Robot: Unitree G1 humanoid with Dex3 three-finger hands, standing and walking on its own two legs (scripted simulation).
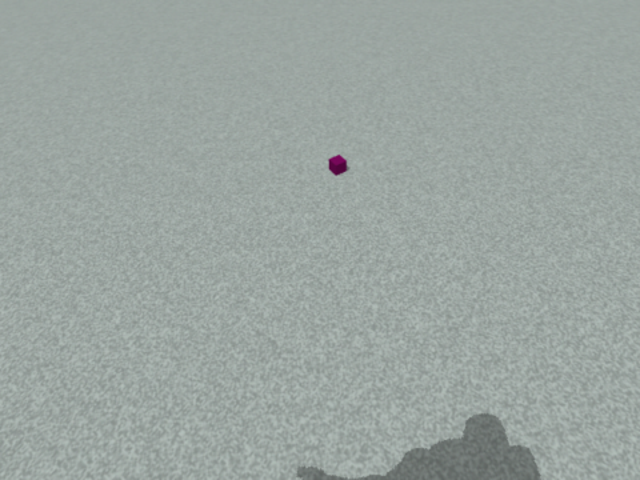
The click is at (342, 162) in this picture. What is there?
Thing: cube
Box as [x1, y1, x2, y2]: [329, 155, 346, 175]
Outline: 339,155 329,159 329,169 336,175 344,171 346,165 346,161
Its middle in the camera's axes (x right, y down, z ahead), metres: +0.09 -0.38 +1.96
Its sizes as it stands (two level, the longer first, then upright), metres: 0.063 0.063 0.063
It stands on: the floor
